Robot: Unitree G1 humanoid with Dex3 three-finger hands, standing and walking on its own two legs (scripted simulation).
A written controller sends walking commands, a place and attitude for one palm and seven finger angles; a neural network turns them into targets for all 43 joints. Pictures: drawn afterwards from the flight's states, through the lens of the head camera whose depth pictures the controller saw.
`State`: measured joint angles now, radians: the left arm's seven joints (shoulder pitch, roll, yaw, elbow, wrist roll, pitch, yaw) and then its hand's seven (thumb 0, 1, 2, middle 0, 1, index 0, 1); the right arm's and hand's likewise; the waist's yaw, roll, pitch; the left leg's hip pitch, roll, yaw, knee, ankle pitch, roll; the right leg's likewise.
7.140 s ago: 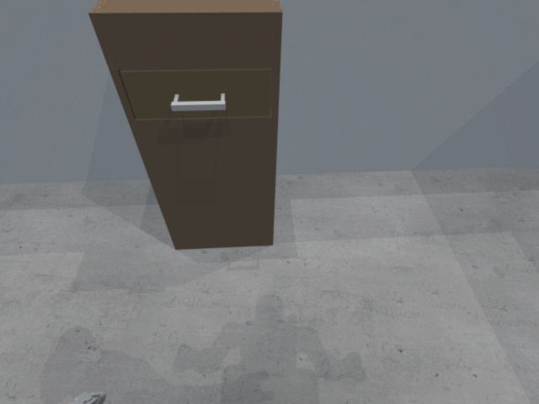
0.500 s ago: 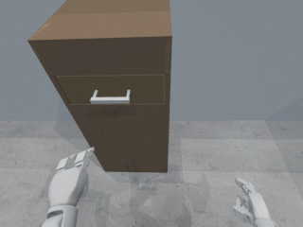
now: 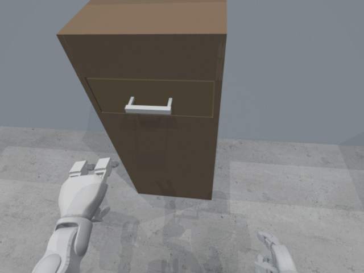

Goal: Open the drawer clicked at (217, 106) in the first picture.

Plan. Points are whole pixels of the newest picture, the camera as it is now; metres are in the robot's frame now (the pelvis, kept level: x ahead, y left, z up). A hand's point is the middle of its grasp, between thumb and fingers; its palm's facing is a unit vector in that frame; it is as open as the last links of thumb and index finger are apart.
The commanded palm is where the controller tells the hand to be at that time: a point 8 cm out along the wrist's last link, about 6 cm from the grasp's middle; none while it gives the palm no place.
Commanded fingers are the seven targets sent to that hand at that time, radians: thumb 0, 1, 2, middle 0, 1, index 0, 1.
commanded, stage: raise the hand with hooked fingers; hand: left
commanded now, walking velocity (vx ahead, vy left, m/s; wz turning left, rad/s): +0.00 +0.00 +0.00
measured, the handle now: (149, 105) +0.57 +0.17 +0.01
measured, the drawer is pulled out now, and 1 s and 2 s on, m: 0.00 0.00 0.00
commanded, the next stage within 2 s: move the hooked fingers above the handle in 1.10 s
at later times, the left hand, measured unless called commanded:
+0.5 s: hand (79, 160) +0.30 +0.26 +0.10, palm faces +0.09 -0.08 -0.99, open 13.5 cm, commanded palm +0.28 +0.26 +0.15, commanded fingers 0.00 -0.50 0.30 -0.30 -1.20 -0.30 -1.20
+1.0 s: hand (73, 146) +0.32 +0.26 +0.12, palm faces +0.03 -0.08 -1.00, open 13.8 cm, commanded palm +0.30 +0.27 +0.18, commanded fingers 0.00 -0.50 0.30 -0.30 -1.20 -0.30 -1.20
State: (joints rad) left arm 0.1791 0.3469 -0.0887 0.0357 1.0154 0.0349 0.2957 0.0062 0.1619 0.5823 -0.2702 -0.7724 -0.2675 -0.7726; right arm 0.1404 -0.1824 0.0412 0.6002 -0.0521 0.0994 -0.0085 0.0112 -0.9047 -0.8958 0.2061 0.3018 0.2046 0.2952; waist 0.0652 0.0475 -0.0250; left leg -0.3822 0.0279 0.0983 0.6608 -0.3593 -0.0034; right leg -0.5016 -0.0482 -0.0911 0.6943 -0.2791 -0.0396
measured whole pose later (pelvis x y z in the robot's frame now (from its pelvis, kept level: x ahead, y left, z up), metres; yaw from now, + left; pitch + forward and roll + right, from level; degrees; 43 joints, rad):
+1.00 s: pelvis +0.02 +0.03 +0.02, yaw +1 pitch +2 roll +0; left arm -0.09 0.50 -0.02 0.01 0.89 -0.07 0.02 0.00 -0.49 0.30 -0.32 -1.20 -0.31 -1.20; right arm 0.15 -0.28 -0.02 0.64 -0.01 0.14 0.00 0.01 -0.91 -0.90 0.20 0.30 0.20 0.29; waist 0.09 0.08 0.02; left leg -0.17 -0.01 0.09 0.38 -0.25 0.03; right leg -0.27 -0.06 -0.11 0.41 -0.17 0.00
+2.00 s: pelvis +0.02 +0.02 +0.02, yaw +0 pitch +6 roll +1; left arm -0.50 0.41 -0.14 0.53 0.99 -0.04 0.16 0.00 -0.49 0.30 -0.32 -1.20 -0.31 -1.20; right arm 0.22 -0.26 -0.04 0.69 0.02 0.12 -0.03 0.01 -0.91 -0.90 0.20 0.30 0.20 0.29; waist 0.03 0.05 -0.03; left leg -0.28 -0.01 0.10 0.44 -0.27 0.02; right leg -0.40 -0.06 -0.08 0.48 -0.19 -0.01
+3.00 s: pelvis +0.03 +0.02 +0.01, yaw -1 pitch +15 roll +1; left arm -0.88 0.38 -0.11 1.04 1.06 -0.01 0.28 0.00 -0.48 0.30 -0.32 -1.20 -0.32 -1.21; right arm 0.34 -0.27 -0.06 0.72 -0.01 0.11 -0.02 0.01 -0.91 -0.90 0.20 0.30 0.20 0.29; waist -0.09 0.05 -0.09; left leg -0.49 0.02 0.11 0.56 -0.33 0.02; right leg -0.61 -0.04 -0.07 0.57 -0.23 -0.01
